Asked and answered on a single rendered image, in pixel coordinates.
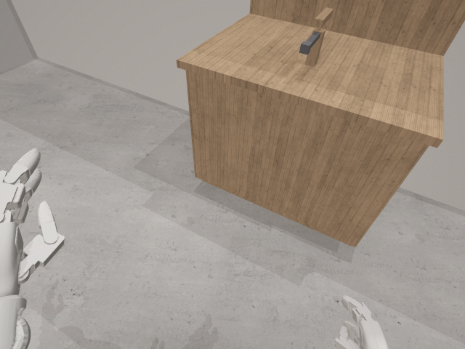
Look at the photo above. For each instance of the counter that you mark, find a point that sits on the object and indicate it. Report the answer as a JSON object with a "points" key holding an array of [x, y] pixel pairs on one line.
{"points": [[323, 139]]}

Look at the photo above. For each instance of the tap lever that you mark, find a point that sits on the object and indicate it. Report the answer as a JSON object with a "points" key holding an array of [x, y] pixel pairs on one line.
{"points": [[306, 45]]}

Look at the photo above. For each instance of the robot left forearm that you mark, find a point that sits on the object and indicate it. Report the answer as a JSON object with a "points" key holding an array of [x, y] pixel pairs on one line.
{"points": [[15, 332]]}

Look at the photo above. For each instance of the robot left hand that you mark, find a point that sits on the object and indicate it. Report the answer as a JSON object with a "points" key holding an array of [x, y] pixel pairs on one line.
{"points": [[16, 188]]}

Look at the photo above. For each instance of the robot right hand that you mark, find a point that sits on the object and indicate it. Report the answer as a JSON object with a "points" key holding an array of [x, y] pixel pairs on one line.
{"points": [[369, 335]]}

